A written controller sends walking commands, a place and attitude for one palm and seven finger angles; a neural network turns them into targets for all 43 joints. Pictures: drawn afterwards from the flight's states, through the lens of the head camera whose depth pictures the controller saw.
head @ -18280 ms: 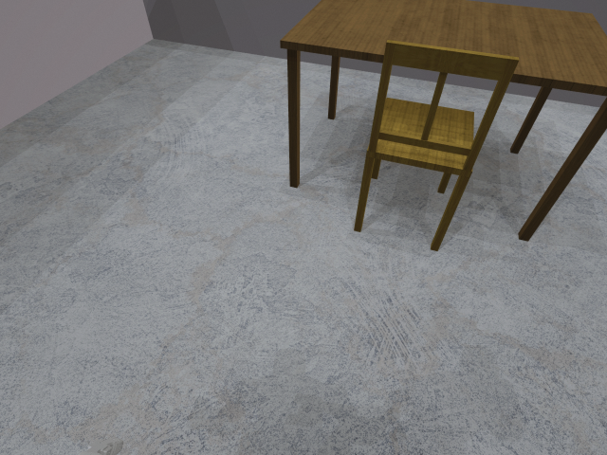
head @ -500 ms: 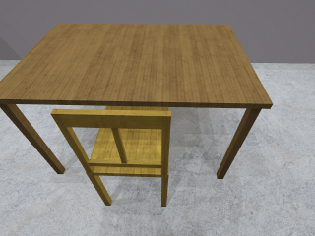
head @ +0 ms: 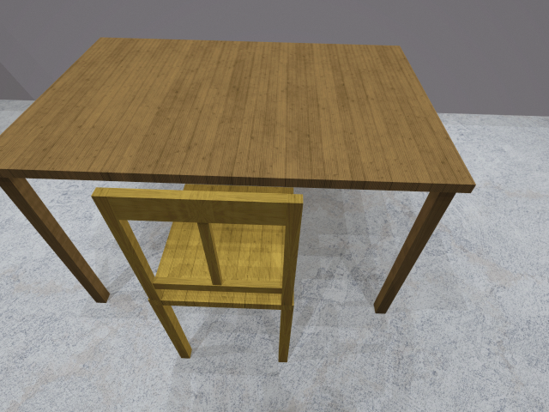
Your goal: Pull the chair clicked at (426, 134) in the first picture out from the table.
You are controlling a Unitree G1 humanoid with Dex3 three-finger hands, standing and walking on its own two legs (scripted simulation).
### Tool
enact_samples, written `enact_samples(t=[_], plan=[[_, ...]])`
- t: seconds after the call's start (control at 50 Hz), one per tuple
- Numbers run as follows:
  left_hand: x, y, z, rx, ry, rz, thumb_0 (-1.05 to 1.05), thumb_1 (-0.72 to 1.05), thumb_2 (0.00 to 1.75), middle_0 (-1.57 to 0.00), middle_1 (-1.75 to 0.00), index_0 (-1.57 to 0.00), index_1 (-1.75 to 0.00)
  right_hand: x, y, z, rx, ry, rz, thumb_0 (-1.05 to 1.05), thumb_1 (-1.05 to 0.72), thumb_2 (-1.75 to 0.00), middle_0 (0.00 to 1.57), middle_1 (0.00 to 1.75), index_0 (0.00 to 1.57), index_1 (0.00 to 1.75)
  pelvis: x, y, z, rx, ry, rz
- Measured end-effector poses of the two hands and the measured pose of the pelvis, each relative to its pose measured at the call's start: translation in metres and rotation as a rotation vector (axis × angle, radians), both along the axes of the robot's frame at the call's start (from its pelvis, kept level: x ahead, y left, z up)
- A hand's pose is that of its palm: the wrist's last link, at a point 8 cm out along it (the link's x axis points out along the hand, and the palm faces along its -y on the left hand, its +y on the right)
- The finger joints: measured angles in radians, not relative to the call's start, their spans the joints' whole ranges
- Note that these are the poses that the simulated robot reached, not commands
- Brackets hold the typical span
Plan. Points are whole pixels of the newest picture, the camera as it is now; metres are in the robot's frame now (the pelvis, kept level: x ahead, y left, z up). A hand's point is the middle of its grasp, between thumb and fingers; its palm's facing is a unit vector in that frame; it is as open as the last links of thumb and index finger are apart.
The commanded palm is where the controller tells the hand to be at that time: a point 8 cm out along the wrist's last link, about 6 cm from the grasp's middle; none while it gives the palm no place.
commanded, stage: look again from close up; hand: left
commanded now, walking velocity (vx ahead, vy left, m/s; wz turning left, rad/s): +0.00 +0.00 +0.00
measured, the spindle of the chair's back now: (211, 254) +0.45 +0.16 -0.13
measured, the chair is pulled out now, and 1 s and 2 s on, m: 0.00 0.00 0.00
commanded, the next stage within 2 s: none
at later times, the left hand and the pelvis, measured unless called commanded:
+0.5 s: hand out of the picture -0.01 +0.17 -0.18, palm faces +0.03 -0.98 -0.18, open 7.3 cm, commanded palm none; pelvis +0.00 +0.01 +0.00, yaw +0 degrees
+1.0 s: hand out of the picture -0.01 +0.17 -0.18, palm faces +0.02 -0.98 -0.18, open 7.3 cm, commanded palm none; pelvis +0.00 +0.01 +0.00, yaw +0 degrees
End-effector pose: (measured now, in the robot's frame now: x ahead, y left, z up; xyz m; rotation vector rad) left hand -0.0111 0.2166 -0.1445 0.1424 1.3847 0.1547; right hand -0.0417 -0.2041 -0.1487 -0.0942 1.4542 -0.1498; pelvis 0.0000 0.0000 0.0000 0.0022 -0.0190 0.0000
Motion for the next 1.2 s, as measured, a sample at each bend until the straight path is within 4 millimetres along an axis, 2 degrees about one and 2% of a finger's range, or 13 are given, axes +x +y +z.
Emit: enact_samples(t=[0.4, 1.2], plan=[[-0.005, 0.003, -0.002, -0.01, 0.008, 0.003, 0.01, 0.91, 0.9, -0.2, -0.3, -0.2, -0.29, 0.007, 0.011, 0.0, 0.006, -0.018, -0.001, 0.0, -0.91, -0.9, 0.2, 0.3, 0.2, 0.3, 0.0, 0.007, 0.0, -0.001, 0.001, -0.001], [-0.001, 0.002, -0.003, -0.014, 0.017, 0.0, 0.01, 0.92, 0.9, -0.2, -0.3, -0.2, -0.29, 0.009, 0.014, 0.001, 0.005, -0.004, -0.009, 0.0, -0.91, -0.9, 0.2, 0.3, 0.2, 0.3, 0.005, 0.007, 0.0, -0.002, 0.006, -0.002]])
